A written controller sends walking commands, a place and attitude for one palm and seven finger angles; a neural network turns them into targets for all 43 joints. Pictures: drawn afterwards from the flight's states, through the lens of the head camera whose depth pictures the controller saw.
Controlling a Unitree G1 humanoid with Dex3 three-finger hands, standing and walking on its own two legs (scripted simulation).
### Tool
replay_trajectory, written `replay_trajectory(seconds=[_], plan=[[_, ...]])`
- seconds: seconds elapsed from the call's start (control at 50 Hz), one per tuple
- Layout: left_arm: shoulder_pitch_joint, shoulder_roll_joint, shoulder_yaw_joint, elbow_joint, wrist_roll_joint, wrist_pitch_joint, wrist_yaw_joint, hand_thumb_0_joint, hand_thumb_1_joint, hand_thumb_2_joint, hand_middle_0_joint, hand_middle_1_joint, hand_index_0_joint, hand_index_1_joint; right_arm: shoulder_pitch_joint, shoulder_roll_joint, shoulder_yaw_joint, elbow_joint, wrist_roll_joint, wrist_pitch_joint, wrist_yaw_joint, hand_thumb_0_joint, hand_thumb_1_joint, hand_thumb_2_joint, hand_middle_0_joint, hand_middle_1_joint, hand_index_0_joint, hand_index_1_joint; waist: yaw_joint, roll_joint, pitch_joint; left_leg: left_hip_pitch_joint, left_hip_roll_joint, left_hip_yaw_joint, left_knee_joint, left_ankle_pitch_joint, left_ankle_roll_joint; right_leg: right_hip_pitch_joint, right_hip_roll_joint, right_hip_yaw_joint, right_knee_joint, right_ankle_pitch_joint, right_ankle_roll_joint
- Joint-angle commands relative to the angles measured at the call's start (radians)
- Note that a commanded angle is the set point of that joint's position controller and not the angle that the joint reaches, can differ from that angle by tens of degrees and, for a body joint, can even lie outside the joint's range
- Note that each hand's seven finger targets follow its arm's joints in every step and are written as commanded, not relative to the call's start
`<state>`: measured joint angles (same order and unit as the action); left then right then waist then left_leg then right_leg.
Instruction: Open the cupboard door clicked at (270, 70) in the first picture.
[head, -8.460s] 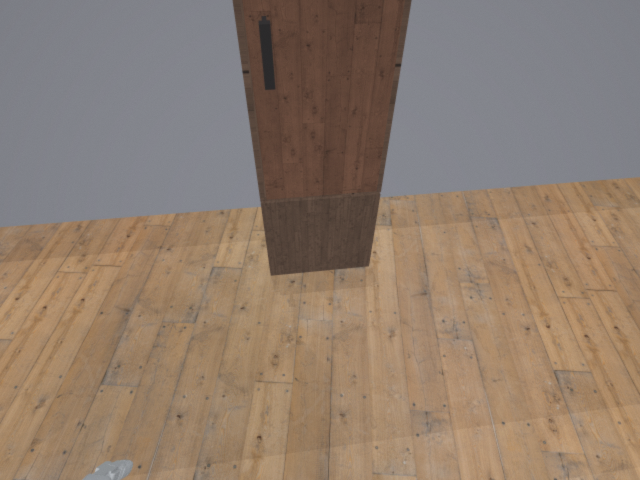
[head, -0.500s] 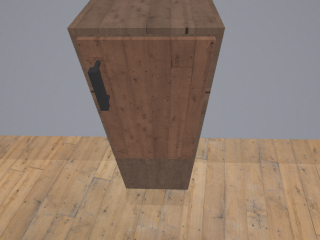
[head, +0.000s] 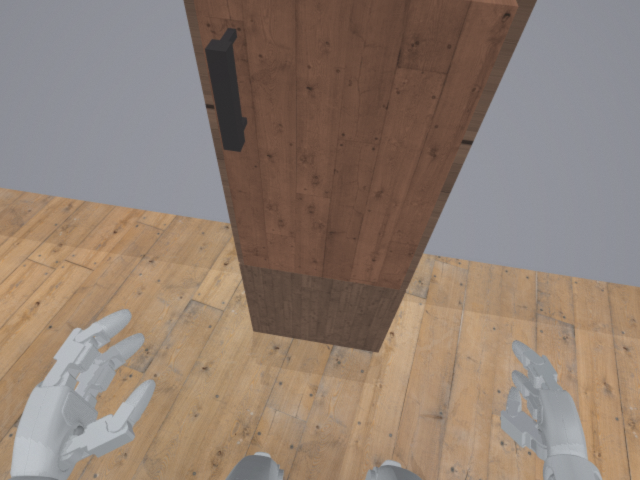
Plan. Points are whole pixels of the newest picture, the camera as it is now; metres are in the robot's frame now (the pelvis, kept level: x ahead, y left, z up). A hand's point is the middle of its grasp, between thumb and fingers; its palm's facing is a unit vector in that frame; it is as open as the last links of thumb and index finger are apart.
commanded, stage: raise the hand with hooked fingers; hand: left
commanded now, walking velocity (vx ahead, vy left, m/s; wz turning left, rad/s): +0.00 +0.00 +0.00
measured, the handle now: (232, 92) +0.54 +0.20 +0.18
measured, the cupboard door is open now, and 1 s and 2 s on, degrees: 0 0 0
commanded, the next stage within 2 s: move the hooked fingers beside the handle in 1.58 s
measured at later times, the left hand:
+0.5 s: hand (96, 309) +0.25 +0.27 +0.10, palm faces +0.02 -1.00 -0.07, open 12.2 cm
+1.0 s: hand (69, 207) +0.31 +0.29 +0.19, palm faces +0.04 -1.00 -0.07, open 13.9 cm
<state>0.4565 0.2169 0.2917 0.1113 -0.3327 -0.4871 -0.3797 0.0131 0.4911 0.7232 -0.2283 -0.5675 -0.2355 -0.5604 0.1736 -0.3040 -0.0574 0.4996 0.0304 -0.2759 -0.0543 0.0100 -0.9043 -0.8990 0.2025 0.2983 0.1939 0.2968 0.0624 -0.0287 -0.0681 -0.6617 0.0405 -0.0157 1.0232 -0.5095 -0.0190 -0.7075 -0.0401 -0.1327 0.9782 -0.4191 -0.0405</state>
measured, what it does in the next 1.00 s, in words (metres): rises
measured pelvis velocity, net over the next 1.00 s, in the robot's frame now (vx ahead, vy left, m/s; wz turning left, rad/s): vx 0.02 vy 0.03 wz -0.02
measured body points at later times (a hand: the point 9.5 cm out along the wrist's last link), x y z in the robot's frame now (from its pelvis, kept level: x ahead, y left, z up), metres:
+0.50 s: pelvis +0.00 +0.04 +0.03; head +0.03 +0.04 +0.47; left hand +0.24 +0.32 +0.11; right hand +0.15 -0.21 -0.05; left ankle +0.00 +0.13 -0.68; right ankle +0.04 -0.10 -0.68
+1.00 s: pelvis +0.02 +0.03 +0.05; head +0.03 +0.02 +0.50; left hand +0.30 +0.35 +0.19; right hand +0.20 -0.20 -0.02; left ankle +0.00 +0.13 -0.68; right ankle +0.04 -0.10 -0.68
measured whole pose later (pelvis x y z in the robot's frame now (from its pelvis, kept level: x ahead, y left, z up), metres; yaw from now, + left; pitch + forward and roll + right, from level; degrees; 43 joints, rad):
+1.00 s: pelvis +0.02 +0.03 +0.05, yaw -1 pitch +1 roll -1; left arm -0.06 0.41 0.43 0.21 -0.33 -0.04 -0.44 -0.01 -0.49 0.30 -0.30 -1.20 -0.30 -1.19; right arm 0.25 -0.26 0.09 0.60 0.06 -0.25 -0.11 0.01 -0.90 -0.90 0.21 0.30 0.20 0.30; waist 0.05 0.04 -0.02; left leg -0.28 0.02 0.03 0.64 -0.38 0.01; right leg -0.33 -0.03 -0.10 0.59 -0.27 0.00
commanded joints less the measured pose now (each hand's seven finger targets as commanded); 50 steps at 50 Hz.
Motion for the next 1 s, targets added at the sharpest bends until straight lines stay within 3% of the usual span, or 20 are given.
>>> replay_trajectory(seconds=[0.0,0.02,0.06,0.12,0.14,0.2,0.22,0.3,0.32,0.42,0.5,0.54,0.64,0.66,0.74,0.82,0.84,0.86,0.92,0.98], plan=[[-0.342,0.180,-0.034,-0.374,0.013,-0.109,-0.018,0.000,0.270,0.630,-0.245,-0.705,-0.245,-0.705,0.042,-0.086,0.003,-0.052,0.001,-0.064,-0.015,0.000,-0.900,-0.900,0.200,0.300,0.200,0.300,-0.133,0.166,-0.179,0.069,-0.036,-0.005,-0.131,0.223,0.052,0.121,0.036,0.141,-0.180,0.104,0.013],[-0.364,0.192,-0.035,-0.334,-0.002,-0.072,-0.042,0.000,0.247,0.620,-0.247,-0.720,-0.247,-0.720,0.036,-0.098,0.012,-0.052,0.001,-0.066,-0.019,0.000,-0.900,-0.900,0.200,0.300,0.200,0.300,-0.136,0.164,-0.153,0.061,-0.036,-0.016,-0.133,0.224,0.051,0.124,0.044,0.133,-0.179,0.113,0.009],[-0.312,0.229,-0.003,-0.258,0.013,0.012,-0.071,0.000,0.200,0.600,-0.250,-0.750,-0.250,-0.750,0.035,-0.100,0.010,-0.053,0.015,-0.069,-0.026,0.000,-0.900,-0.900,0.200,0.300,0.200,0.300,-0.114,0.128,-0.180,0.064,-0.039,-0.019,-0.173,0.218,0.051,0.170,0.038,0.121,-0.205,0.109,0.017],[-0.190,0.281,0.100,-0.132,-0.016,0.177,-0.081,0.000,0.130,0.570,-0.255,-0.795,-0.255,-0.795,-0.002,-0.097,0.019,-0.085,0.024,-0.054,-0.031,0.000,-0.900,-0.900,0.200,0.300,0.200,0.300,-0.038,0.056,-0.209,0.054,-0.043,-0.023,-0.238,0.245,0.041,0.274,0.035,0.099,-0.230,0.111,0.018],[-0.171,0.256,0.102,-0.155,-0.037,0.215,-0.077,0.000,0.107,0.560,-0.257,-0.810,-0.257,-0.810,-0.016,-0.085,0.027,-0.103,0.026,-0.048,-0.030,0.000,-0.900,-0.900,0.200,0.300,0.200,0.300,-0.023,0.052,-0.217,0.062,-0.047,-0.014,-0.258,0.258,0.038,0.297,0.028,0.089,-0.237,0.132,0.024],[-0.156,0.268,0.177,-0.229,-0.081,0.257,-0.014,0.000,0.037,0.530,-0.262,-0.855,-0.262,-0.855,-0.031,-0.064,0.036,-0.123,0.020,-0.043,-0.025,0.000,-0.900,-0.900,0.200,0.300,0.200,0.300,0.006,-0.003,-0.229,0.074,-0.043,-0.016,-0.303,0.283,0.029,0.338,0.031,0.059,-0.242,0.145,0.029],[-0.164,0.281,0.196,-0.251,-0.091,0.251,0.005,0.000,0.013,0.520,-0.263,-0.870,-0.263,-0.870,-0.039,-0.061,0.043,-0.125,0.013,-0.046,-0.021,0.000,-0.900,-0.900,0.200,0.300,0.200,0.300,0.022,0.014,-0.210,0.077,-0.044,-0.020,-0.311,0.306,0.025,0.354,0.039,0.058,-0.239,0.160,0.019],[-0.238,0.240,0.133,-0.294,-0.044,0.189,0.067,0.000,-0.080,0.480,-0.270,-0.930,-0.270,-0.930,0.015,-0.072,0.042,-0.103,0.007,-0.063,-0.008,0.000,-0.900,-0.900,0.200,0.300,0.200,0.300,-0.029,0.045,-0.139,0.112,-0.032,-0.015,-0.343,0.265,0.022,0.270,0.045,0.045,-0.253,0.122,0.023],[-0.286,0.235,0.108,-0.291,-0.036,0.182,0.062,0.000,-0.103,0.470,-0.272,-0.945,-0.272,-0.945,0.018,-0.081,0.045,-0.101,0.005,-0.065,-0.008,0.000,-0.900,-0.900,0.200,0.300,0.200,0.300,-0.045,0.040,-0.103,0.111,-0.031,-0.022,-0.346,0.250,0.023,0.261,0.050,0.048,-0.258,0.106,0.020],[-0.444,0.290,0.081,-0.250,-0.006,0.197,0.007,0.000,-0.220,0.420,-0.280,-1.020,-0.280,-1.020,0.039,-0.109,0.045,-0.071,0.021,-0.078,-0.033,0.000,-0.900,-0.900,0.200,0.300,0.200,0.300,-0.075,0.098,-0.110,0.165,-0.032,-0.030,-0.373,0.159,0.030,0.261,0.045,0.065,-0.300,0.040,0.019],[-0.518,0.367,0.141,-0.298,-0.006,0.215,-0.001,0.000,-0.313,0.380,-0.287,-1.080,-0.287,-1.080,0.033,-0.104,0.048,-0.062,0.024,-0.093,-0.053,0.000,-0.900,-0.900,0.200,0.300,0.200,0.300,-0.049,0.159,-0.191,0.262,-0.029,-0.045,-0.404,0.250,0.029,0.337,0.040,0.058,-0.317,0.127,0.013],[-0.528,0.386,0.171,-0.288,-0.018,0.230,0.003,0.000,-0.360,0.360,-0.290,-1.110,-0.290,-1.110,0.029,-0.100,0.056,-0.059,0.020,-0.089,-0.053,0.000,-0.900,-0.900,0.200,0.300,0.200,0.300,-0.039,0.171,-0.185,0.286,-0.029,-0.044,-0.417,0.308,0.022,0.369,0.046,0.052,-0.326,0.180,0.010],[-0.539,0.370,0.183,-0.182,-0.032,0.303,-0.005,0.000,-0.477,0.310,-0.298,-1.185,-0.298,-1.185,0.022,-0.097,0.064,-0.055,0.025,-0.074,-0.049,0.000,-0.900,-0.900,0.200,0.300,0.200,0.300,-0.026,0.162,-0.108,0.313,-0.026,-0.031,-0.451,0.417,0.009,0.407,0.049,0.041,-0.354,0.294,0.008],[-0.542,0.366,0.180,-0.148,-0.030,0.327,-0.010,0.000,-0.500,0.300,-0.300,-1.200,-0.300,-1.200,0.025,-0.100,0.064,-0.055,0.027,-0.067,-0.050,0.000,-0.900,-0.900,0.200,0.300,0.200,0.300,-0.027,0.124,-0.098,0.308,-0.023,-0.034,-0.460,0.413,0.008,0.406,0.051,0.036,-0.359,0.293,0.011],[-0.616,0.366,0.161,-0.069,-0.027,0.411,-0.051,0.000,-0.500,0.300,-0.300,-1.200,-0.300,-1.200,0.017,-0.108,0.069,-0.061,0.035,-0.042,-0.053,0.000,-0.900,-0.900,0.200,0.300,0.200,0.300,-0.037,0.089,-0.054,0.302,-0.030,-0.017,-0.479,0.371,0.022,0.418,0.049,0.049,-0.400,0.287,0.014],[-0.735,0.447,0.209,-0.154,-0.022,0.406,-0.063,0.000,-0.500,0.300,-0.300,-1.200,-0.300,-1.200,0.011,-0.104,0.071,-0.072,0.029,-0.033,-0.059,0.000,-0.900,-0.900,0.200,0.300,0.200,0.300,-0.033,0.080,-0.165,0.378,-0.031,-0.016,-0.474,0.437,0.030,0.476,0.053,0.062,-0.409,0.344,0.015],[-0.784,0.469,0.222,-0.194,-0.021,0.394,-0.061,0.000,-0.500,0.300,-0.300,-1.200,-0.300,-1.200,0.003,-0.099,0.074,-0.075,0.028,-0.033,-0.060,0.000,-0.900,-0.900,0.200,0.300,0.200,0.300,-0.032,0.141,-0.200,0.403,-0.035,-0.013,-0.477,0.446,0.029,0.486,0.051,0.070,-0.416,0.352,0.014],[-0.796,0.471,0.227,-0.197,-0.022,0.382,-0.058,0.000,-0.500,0.300,-0.300,-1.200,-0.300,-1.200,0.005,-0.091,0.076,-0.069,0.027,-0.035,-0.062,0.000,-0.900,-0.900,0.200,0.300,0.200,0.300,-0.035,0.144,-0.213,0.427,-0.033,-0.015,-0.482,0.465,0.026,0.497,0.051,0.067,-0.419,0.365,0.012],[-0.823,0.500,0.255,-0.154,-0.025,0.365,-0.053,0.000,-0.500,0.300,-0.300,-1.200,-0.300,-1.200,0.011,-0.093,0.081,-0.049,0.023,-0.035,-0.067,0.000,-0.900,-0.900,0.200,0.300,0.200,0.300,-0.034,0.130,-0.177,0.432,-0.031,-0.014,-0.497,0.467,0.027,0.507,0.056,0.068,-0.443,0.376,0.011],[-0.858,0.494,0.251,-0.062,-0.022,0.391,-0.068,0.000,-0.500,0.300,-0.300,-1.200,-0.300,-1.200,0.006,-0.095,0.081,-0.030,0.033,-0.027,-0.075,0.000,-0.900,-0.900,0.200,0.300,0.200,0.300,-0.041,0.130,-0.134,0.422,-0.033,-0.008,-0.521,0.447,0.029,0.506,0.048,0.064,-0.464,0.371,0.013]])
